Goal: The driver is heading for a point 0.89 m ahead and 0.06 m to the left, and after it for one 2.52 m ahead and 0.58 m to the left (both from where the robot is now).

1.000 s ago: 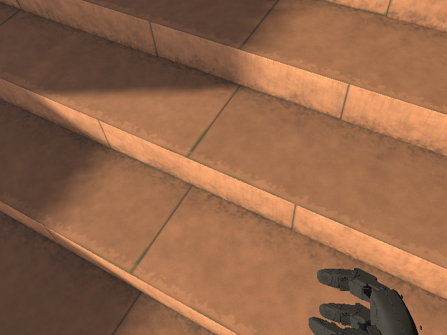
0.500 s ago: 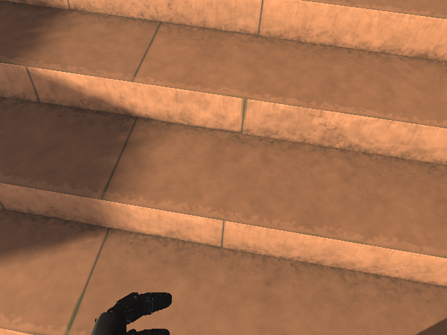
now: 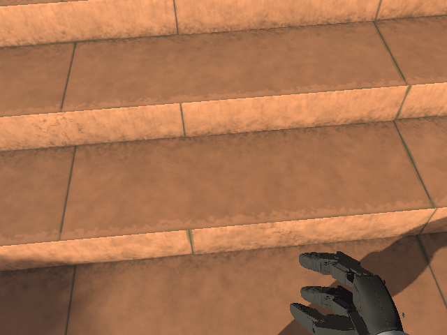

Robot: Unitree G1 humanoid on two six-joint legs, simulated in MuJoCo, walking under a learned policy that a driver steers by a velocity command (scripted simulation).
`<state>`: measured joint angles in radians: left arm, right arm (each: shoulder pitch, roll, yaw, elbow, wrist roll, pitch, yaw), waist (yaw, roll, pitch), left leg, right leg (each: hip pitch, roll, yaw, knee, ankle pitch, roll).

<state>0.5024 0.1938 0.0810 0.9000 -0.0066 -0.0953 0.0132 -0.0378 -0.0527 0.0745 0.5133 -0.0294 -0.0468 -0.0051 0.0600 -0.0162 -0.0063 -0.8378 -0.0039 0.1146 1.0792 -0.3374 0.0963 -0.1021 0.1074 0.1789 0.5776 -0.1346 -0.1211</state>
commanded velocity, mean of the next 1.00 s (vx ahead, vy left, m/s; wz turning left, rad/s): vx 0.43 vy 0.00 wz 0.10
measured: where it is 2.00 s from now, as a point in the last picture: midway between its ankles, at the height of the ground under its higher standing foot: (294, 129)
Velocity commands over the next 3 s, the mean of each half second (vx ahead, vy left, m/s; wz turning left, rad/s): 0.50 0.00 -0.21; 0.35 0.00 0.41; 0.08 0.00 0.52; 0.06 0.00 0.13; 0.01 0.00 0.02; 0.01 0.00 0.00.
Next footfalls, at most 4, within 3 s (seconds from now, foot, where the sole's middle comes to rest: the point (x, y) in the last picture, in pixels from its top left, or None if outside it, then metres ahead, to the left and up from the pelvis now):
0.50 right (325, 306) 0.47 -0.17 -0.54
1.04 left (239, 181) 0.74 0.04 -0.41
1.94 right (329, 89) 0.95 -0.18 -0.28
2.64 left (235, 166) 0.79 0.06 -0.41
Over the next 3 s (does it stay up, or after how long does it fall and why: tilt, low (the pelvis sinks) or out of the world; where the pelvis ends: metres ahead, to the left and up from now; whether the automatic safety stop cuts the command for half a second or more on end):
stays up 0.83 -0.04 0.36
